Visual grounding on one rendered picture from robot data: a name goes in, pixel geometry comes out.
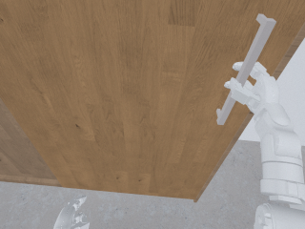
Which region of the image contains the right robot forearm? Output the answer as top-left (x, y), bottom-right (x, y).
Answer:
top-left (254, 103), bottom-right (305, 211)

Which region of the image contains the robot right upper arm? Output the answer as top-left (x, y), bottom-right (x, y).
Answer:
top-left (254, 203), bottom-right (305, 229)

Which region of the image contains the handle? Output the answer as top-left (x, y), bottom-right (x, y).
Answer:
top-left (216, 13), bottom-right (276, 125)

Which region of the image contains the left robot hand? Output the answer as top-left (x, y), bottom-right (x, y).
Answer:
top-left (53, 195), bottom-right (90, 229)

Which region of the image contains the right robot hand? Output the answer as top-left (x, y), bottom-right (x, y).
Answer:
top-left (224, 61), bottom-right (280, 115)

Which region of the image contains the wardrobe door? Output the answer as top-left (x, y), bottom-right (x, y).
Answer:
top-left (0, 0), bottom-right (305, 199)
top-left (0, 98), bottom-right (57, 180)

